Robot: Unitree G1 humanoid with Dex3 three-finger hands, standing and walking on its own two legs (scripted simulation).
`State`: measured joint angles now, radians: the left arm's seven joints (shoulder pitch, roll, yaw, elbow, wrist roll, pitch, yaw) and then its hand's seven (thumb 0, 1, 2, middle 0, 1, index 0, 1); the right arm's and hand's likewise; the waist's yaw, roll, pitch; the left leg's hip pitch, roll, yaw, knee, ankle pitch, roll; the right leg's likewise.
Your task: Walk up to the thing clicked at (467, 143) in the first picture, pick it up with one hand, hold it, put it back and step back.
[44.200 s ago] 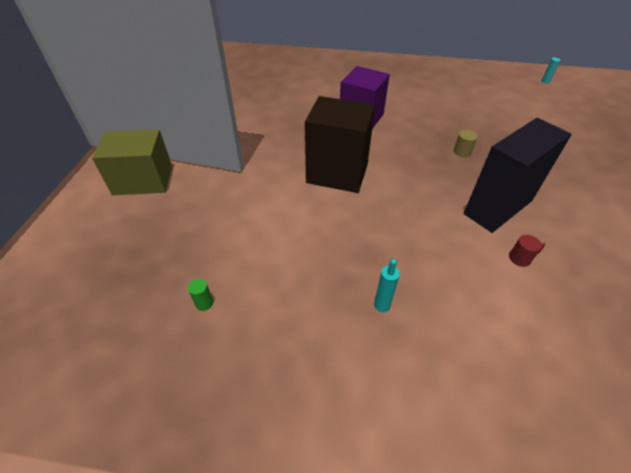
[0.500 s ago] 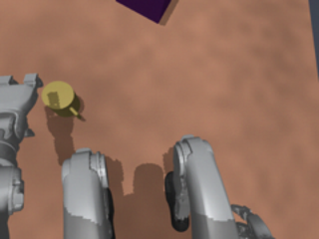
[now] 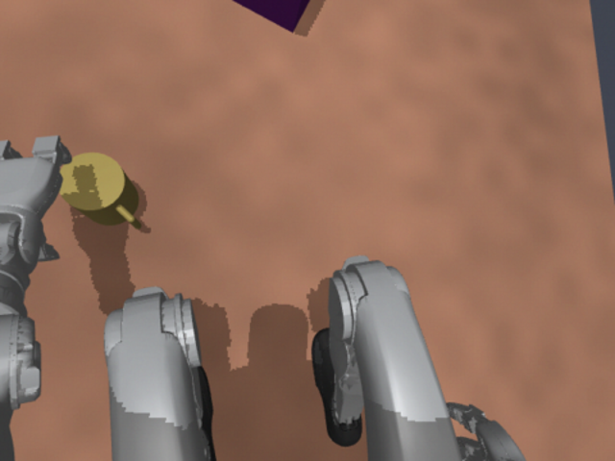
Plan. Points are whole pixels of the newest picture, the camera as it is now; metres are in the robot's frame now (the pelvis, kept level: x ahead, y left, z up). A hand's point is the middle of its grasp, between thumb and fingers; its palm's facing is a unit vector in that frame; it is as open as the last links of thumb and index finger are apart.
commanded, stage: rise first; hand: left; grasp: from above
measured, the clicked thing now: (109, 198) +0.49 +0.25 -0.29
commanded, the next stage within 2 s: approach in 1.64 s
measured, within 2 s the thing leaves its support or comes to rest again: neither
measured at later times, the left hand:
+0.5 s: hand (48, 206) +0.45 +0.29 -0.18, palm faces -0.45 -0.06 -0.89, open 14.1 cm
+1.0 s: hand (49, 193) +0.47 +0.29 -0.17, palm faces -0.44 -0.06 -0.90, open 14.2 cm
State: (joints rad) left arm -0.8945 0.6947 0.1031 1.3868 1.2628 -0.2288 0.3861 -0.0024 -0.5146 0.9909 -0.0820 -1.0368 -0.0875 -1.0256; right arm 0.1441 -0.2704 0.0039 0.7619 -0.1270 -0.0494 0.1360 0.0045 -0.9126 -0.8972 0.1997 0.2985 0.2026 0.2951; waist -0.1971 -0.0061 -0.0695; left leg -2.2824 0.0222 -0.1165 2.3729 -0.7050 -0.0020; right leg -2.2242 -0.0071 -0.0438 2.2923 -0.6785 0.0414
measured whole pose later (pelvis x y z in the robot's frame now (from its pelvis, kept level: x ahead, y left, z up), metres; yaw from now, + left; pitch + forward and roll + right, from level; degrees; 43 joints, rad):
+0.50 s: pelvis +0.00 +0.00 -0.01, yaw +0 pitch +34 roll -7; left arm -0.95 0.73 0.10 1.47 1.27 -0.22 0.41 0.00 -0.54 1.02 -0.09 -1.03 -0.08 -1.03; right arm 0.15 -0.28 0.04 0.76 -0.14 -0.07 0.14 0.00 -0.91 -0.90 0.20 0.30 0.20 0.30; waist -0.23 -0.01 -0.05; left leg -2.31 0.02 -0.13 2.41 -0.70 -0.01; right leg -2.25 -0.01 -0.05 2.32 -0.67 0.04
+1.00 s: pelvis +0.00 +0.00 -0.01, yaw -1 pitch +34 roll -8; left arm -0.98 0.75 0.09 1.46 1.27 -0.21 0.39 0.00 -0.56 1.04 -0.09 -1.03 -0.07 -1.04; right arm 0.16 -0.28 0.06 0.75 -0.14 -0.06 0.14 0.00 -0.91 -0.90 0.20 0.30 0.20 0.30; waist -0.25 -0.01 -0.05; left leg -2.32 0.01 -0.14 2.41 -0.70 0.00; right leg -2.25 -0.01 -0.06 2.32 -0.67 0.04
